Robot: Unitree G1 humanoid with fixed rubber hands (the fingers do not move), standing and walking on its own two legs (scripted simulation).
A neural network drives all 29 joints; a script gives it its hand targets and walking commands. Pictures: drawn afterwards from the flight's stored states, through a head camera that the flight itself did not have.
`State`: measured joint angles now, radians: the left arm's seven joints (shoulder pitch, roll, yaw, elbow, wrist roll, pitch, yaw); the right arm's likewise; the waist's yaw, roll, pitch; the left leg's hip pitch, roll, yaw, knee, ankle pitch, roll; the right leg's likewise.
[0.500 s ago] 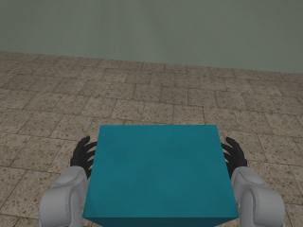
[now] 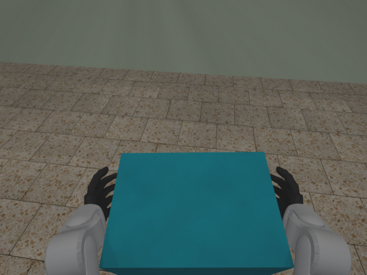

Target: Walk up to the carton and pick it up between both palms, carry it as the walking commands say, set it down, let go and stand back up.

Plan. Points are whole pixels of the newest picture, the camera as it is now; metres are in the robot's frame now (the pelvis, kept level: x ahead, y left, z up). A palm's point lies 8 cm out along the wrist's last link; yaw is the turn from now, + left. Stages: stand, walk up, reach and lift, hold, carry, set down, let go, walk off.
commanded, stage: carry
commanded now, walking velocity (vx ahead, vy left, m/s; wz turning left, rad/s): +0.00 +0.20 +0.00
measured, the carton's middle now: (192, 223) +0.23 -0.01 +0.02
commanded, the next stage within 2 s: none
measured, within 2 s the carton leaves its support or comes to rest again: neither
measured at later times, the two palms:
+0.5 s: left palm (63, 217) +0.21 +0.23 +0.09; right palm (257, 214) +0.22 -0.12 +0.09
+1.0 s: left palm (62, 218) +0.21 +0.23 +0.09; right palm (257, 214) +0.21 -0.12 +0.09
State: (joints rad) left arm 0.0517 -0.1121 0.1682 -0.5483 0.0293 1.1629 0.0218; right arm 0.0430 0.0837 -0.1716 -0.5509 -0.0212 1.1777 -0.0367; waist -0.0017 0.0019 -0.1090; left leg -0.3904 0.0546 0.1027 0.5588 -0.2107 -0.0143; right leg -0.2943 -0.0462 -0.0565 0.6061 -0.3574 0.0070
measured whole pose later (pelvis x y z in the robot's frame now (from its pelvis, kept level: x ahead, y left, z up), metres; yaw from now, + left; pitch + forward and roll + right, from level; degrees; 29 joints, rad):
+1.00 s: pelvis -0.02 +0.05 +0.00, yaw +0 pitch +3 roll +0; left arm 0.02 -0.11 0.18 -0.58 0.03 1.18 0.01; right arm 0.03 0.11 -0.19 -0.59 -0.04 1.19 -0.02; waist 0.02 0.00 -0.08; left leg -0.44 -0.02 0.14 0.58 -0.20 0.07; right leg -0.35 -0.12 -0.03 0.63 -0.33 0.09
